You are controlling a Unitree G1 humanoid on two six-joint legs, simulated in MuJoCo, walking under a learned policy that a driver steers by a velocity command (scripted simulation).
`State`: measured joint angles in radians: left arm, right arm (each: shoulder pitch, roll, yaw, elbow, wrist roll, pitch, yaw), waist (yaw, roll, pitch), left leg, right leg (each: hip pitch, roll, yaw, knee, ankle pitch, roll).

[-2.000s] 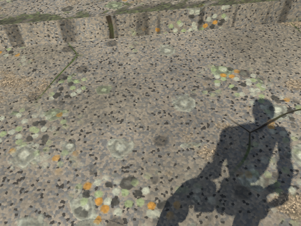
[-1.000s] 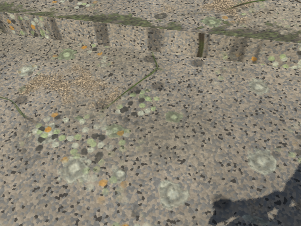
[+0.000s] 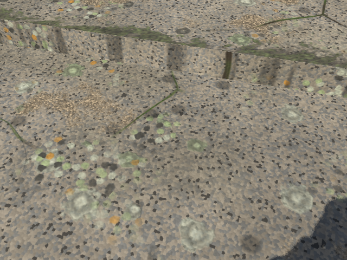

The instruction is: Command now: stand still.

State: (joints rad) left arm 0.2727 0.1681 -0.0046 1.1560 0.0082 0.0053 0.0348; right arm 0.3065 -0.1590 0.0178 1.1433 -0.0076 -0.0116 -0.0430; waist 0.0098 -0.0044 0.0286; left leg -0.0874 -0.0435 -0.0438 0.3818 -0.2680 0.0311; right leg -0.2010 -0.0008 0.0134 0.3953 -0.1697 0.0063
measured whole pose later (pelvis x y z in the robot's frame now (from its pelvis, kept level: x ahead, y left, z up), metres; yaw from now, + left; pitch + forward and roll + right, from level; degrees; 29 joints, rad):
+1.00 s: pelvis +0.06 -0.02 -0.01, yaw +0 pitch +0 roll +1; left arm 0.31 0.16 0.02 1.10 0.03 -0.03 0.00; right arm 0.48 -0.16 -0.03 1.14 -0.02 -0.03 -0.04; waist -0.03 0.02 -0.01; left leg -0.02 -0.03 -0.05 0.41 -0.38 0.04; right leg -0.31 0.00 -0.07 0.69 -0.42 -0.06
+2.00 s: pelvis +0.57 -0.04 -0.01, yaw +0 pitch +1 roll +1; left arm 0.02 0.17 0.03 0.91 0.02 -0.04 -0.03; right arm 0.50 -0.14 -0.02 1.09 -0.02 -0.11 -0.01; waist -0.07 -0.03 0.06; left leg 0.12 -0.09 0.08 0.17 -0.30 0.09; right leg -0.60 -0.06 -0.08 0.63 -0.02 -0.06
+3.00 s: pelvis +1.11 -0.03 +0.00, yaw -11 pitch +0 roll +1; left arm 0.14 0.22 0.07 0.93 0.03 -0.02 -0.04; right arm 0.40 -0.19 -0.05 1.03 -0.01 -0.12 -0.01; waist -0.02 -0.04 0.04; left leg -0.02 -0.03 0.25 0.24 -0.24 0.07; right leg -0.66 -0.10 -0.03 0.91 -0.04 -0.07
